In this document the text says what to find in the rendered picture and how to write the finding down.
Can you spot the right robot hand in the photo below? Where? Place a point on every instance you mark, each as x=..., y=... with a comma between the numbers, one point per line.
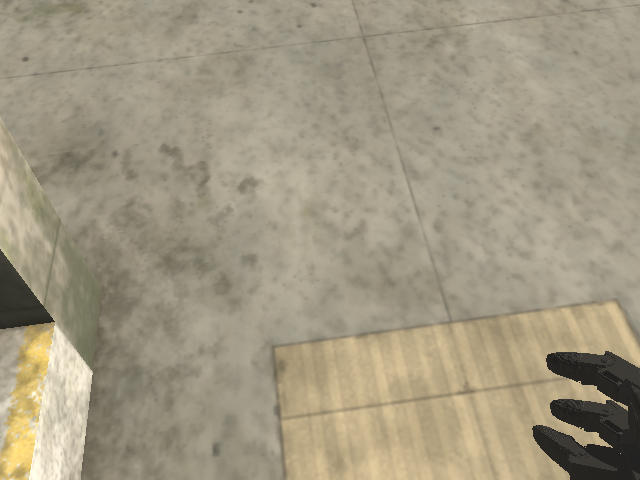
x=617, y=379

